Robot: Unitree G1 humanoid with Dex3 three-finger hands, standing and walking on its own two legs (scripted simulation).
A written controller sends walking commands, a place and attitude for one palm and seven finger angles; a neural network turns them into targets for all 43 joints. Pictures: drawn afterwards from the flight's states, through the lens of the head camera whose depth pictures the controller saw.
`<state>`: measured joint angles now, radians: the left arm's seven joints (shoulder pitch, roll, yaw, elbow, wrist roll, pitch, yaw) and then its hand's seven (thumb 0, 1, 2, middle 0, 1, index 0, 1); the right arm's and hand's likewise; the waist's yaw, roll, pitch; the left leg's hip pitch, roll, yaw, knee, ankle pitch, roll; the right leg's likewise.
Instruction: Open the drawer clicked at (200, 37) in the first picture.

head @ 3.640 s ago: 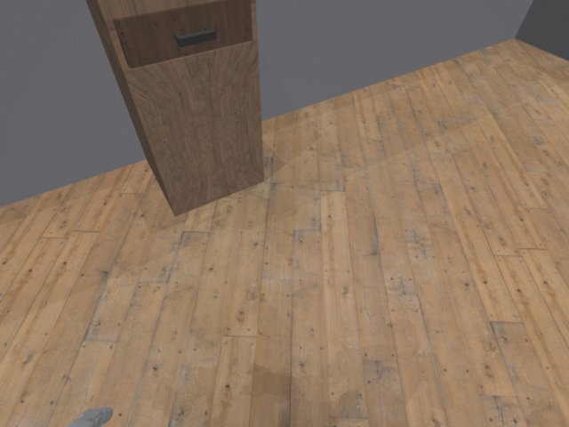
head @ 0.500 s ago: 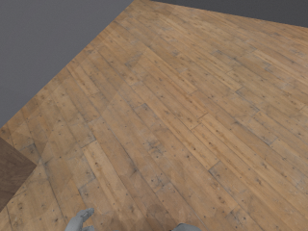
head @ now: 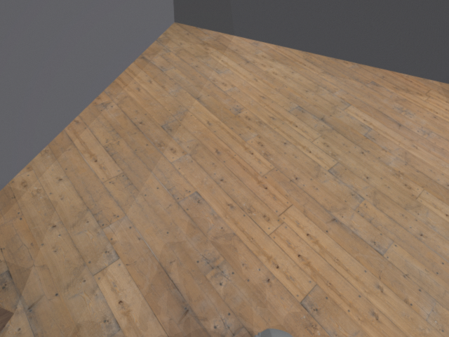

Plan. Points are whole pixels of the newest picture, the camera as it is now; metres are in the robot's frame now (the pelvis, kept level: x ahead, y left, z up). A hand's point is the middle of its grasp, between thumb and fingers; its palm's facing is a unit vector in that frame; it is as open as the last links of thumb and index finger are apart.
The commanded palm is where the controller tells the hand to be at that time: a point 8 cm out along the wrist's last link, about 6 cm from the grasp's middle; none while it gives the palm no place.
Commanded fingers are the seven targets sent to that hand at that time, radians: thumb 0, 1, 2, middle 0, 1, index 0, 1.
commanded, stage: turn to face it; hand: left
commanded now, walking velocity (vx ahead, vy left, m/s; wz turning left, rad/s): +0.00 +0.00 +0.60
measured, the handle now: out of the picture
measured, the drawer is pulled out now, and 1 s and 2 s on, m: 0.00 0.00 0.00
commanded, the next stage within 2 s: none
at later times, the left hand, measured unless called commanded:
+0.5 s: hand (138, 328) +0.16 +0.17 -0.16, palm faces +0.27 -0.94 -0.23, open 7.3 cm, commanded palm none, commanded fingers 0.00 0.90 0.90 -0.20 -0.30 -0.20 -0.30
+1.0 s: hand out of the picture +0.06 +0.25 -0.17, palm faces +0.53 -0.81 -0.26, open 7.4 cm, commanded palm none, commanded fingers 0.00 0.90 0.90 -0.20 -0.30 -0.20 -0.30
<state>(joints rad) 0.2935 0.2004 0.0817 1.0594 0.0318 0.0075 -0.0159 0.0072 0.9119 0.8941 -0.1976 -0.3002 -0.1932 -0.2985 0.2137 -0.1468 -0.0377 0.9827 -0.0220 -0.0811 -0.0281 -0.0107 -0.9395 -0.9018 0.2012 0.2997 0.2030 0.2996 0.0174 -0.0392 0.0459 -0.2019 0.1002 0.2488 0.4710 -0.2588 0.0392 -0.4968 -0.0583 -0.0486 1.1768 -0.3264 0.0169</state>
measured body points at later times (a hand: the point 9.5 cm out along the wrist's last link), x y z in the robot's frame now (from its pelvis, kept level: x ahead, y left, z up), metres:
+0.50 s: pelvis +0.09 -0.02 -0.01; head +0.12 -0.03 +0.44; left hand +0.14 +0.22 -0.14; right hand +0.16 -0.25 -0.17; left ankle +0.06 +0.10 -0.68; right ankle +0.12 -0.13 -0.74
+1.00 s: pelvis +0.09 +0.02 +0.00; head +0.12 +0.05 +0.44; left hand +0.03 +0.30 -0.15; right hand +0.30 -0.16 -0.13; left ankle +0.09 +0.11 -0.74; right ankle +0.16 -0.14 -0.68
